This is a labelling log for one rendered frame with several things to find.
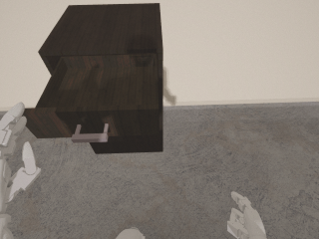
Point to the cabinet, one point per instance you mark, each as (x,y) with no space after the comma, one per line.
(109,30)

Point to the right robot hand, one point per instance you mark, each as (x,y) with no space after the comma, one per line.
(244,225)

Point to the robot left forearm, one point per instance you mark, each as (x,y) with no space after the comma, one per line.
(5,233)

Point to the handle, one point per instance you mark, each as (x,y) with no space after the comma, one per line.
(78,137)

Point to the left robot hand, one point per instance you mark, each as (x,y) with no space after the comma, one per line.
(11,125)

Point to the drawer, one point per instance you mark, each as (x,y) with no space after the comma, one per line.
(120,90)

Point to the left robot thigh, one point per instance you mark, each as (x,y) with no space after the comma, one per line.
(131,234)

